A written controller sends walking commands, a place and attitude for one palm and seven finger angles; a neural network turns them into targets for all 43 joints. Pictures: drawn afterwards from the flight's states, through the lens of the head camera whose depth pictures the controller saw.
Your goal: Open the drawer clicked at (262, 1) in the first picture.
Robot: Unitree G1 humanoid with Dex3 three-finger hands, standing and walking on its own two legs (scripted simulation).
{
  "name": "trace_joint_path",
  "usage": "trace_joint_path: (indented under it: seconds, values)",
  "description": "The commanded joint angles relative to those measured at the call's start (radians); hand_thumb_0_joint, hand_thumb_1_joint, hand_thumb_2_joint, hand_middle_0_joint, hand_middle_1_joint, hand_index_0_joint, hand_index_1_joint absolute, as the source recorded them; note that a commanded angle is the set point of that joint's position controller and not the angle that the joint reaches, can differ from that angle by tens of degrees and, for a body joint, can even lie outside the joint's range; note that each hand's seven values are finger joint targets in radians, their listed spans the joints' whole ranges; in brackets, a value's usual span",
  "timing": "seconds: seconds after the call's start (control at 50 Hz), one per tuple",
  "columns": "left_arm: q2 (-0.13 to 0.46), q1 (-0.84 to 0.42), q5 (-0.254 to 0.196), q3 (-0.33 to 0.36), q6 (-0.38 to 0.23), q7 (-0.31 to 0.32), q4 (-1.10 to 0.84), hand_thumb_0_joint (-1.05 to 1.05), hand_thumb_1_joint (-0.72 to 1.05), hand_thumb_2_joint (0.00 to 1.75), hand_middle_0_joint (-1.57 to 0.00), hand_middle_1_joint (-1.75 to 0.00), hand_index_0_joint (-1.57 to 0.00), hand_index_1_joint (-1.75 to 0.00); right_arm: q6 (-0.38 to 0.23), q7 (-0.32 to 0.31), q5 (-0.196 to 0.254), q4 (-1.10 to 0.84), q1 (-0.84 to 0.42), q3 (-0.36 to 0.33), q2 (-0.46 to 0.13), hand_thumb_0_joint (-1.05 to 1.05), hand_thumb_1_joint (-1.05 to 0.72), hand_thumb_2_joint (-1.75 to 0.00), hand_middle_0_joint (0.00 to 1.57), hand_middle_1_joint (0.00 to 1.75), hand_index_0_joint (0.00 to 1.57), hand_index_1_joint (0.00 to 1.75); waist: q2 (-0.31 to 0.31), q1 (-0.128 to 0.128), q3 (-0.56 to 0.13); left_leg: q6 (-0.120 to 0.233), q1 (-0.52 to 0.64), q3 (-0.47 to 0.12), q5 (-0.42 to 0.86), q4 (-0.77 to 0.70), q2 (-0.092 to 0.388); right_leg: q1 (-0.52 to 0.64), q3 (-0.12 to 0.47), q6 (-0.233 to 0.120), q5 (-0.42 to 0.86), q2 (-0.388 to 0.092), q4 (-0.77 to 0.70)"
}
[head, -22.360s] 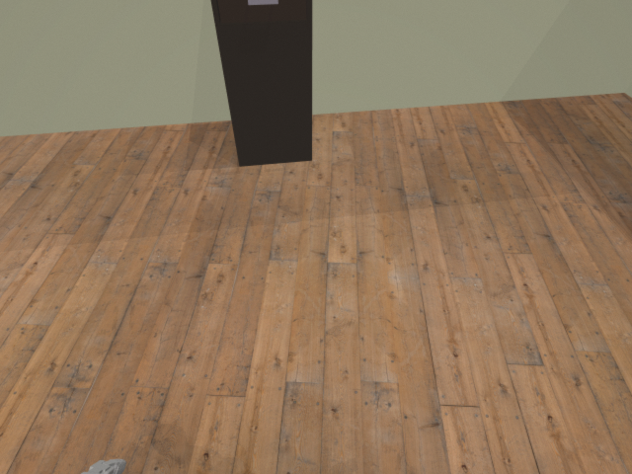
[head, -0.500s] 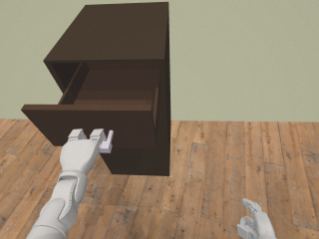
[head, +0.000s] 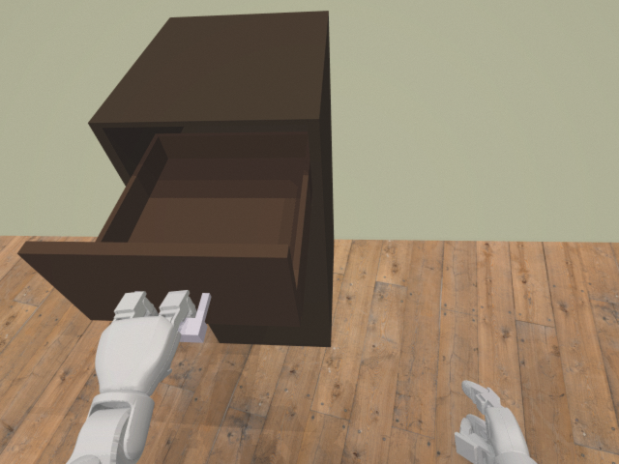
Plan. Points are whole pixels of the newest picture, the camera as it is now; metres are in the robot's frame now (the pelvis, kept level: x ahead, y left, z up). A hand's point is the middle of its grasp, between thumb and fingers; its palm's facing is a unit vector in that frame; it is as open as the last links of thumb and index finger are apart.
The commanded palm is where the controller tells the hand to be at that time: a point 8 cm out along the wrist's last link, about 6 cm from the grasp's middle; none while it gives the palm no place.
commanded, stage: pull the drawer open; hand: left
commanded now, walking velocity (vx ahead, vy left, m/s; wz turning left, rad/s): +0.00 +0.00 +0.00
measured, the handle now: (166, 314) +0.29 +0.23 +0.03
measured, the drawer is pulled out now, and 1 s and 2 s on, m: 0.26 0.30 0.30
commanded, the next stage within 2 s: open the thumb to release the handle in 0.64 s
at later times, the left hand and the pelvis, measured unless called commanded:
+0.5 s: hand (152, 390) +0.19 +0.22 +0.01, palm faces +0.01 -0.10 -1.00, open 5.8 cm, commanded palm +0.14 +0.23 +0.07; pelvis +0.00 +0.00 +0.00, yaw -1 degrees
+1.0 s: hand (153, 386) +0.20 +0.22 +0.01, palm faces +0.06 -0.08 -0.99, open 7.3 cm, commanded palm +0.16 +0.23 +0.07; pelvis +0.01 +0.00 -0.01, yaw +0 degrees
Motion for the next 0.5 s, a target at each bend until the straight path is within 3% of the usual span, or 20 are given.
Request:
trace_joint_path:
  seconds: [0.0,0.16,0.24,0.38,0.42,0.48]
  values:
    - [0.143,-0.009,-0.003,0.126,0.002,0.068,-0.266,0.00,0.90,0.90,-0.40,-1.35,-0.40,-1.35,-0.047,-0.002,-0.003,-0.166,-0.127,-0.034,-0.094,0.00,-0.90,-0.90,0.20,0.30,0.20,0.30,-0.062,0.032,-0.200,0.023,-0.021,-0.004,0.341,-0.050,-0.067,0.217,-0.016,-0.040,0.283,0.048,-0.042]
    - [0.162,-0.024,0.005,0.142,0.002,0.089,-0.265,0.00,0.90,0.90,-0.40,-1.35,-0.40,-1.35,-0.044,-0.013,-0.007,-0.157,-0.141,-0.030,-0.086,0.00,-0.90,-0.90,0.20,0.30,0.20,0.30,-0.062,0.026,-0.170,0.027,-0.029,-0.008,0.249,-0.040,-0.073,0.185,-0.002,-0.038,0.207,0.045,-0.051]
    - [0.157,0.023,0.001,0.137,0.003,0.085,-0.271,0.00,0.90,0.90,-0.40,-1.35,-0.40,-1.35,-0.046,-0.016,-0.009,-0.159,-0.148,-0.025,-0.083,0.00,-0.90,-0.90,0.20,0.30,0.20,0.30,-0.070,0.037,-0.173,0.026,-0.031,-0.009,0.252,-0.041,-0.073,0.195,-0.003,-0.036,0.209,0.044,-0.049]
    - [0.134,0.192,-0.015,0.134,-0.006,0.070,-0.332,0.00,0.90,0.90,-0.40,-1.35,-0.40,-1.35,-0.048,-0.001,-0.007,-0.180,-0.155,-0.018,-0.079,0.00,-0.90,-0.90,0.20,0.30,0.20,0.30,-0.060,0.056,-0.154,0.023,-0.046,-0.008,0.271,-0.044,-0.071,0.207,0.000,-0.040,0.225,0.048,-0.043]
    - [0.161,0.246,-0.013,0.162,-0.010,0.072,-0.351,0.00,0.90,0.90,-0.40,-1.35,-0.40,-1.35,-0.047,0.006,-0.007,-0.189,-0.156,-0.017,-0.083,0.00,-0.90,-0.90,0.20,0.30,0.20,0.30,-0.043,0.064,-0.161,0.019,-0.049,-0.008,0.283,-0.043,-0.068,0.213,0.009,-0.043,0.223,0.052,-0.040]
    - [0.124,0.353,-0.022,0.128,-0.015,0.072,-0.401,0.00,0.90,0.90,-0.40,-1.35,-0.40,-1.35,-0.049,0.024,-0.008,-0.204,-0.149,-0.014,-0.081,0.00,-0.90,-0.90,0.20,0.30,0.20,0.30,-0.034,0.065,-0.153,0.021,-0.053,-0.007,0.333,-0.026,-0.062,0.205,0.000,-0.043,0.269,0.051,-0.019]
